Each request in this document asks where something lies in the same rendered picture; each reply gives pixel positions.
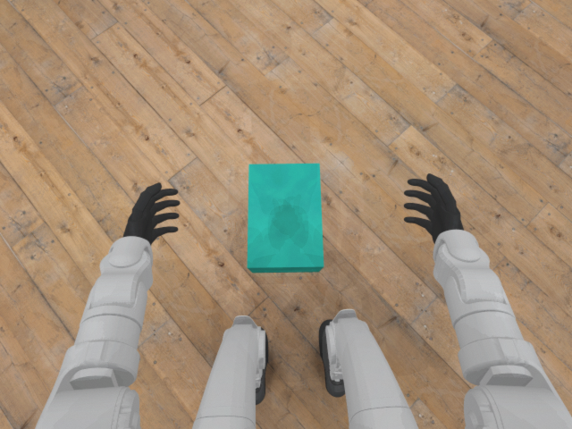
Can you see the robot right upper arm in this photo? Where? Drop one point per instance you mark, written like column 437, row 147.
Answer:
column 514, row 407

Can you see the left robot forearm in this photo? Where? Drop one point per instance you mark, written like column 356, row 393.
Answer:
column 105, row 350

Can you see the robot left foot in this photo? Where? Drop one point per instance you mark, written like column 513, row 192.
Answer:
column 260, row 392

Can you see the right robot hand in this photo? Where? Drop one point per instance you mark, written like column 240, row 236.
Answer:
column 442, row 210

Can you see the right robot forearm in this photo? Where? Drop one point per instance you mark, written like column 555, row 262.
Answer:
column 492, row 348

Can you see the robot left upper arm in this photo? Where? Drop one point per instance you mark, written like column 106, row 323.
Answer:
column 99, row 408

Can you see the right robot thigh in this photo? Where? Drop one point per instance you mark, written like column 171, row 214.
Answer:
column 374, row 398

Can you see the carton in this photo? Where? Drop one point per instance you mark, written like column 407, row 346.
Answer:
column 285, row 232

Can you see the left robot hand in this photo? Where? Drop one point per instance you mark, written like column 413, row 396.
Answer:
column 143, row 220

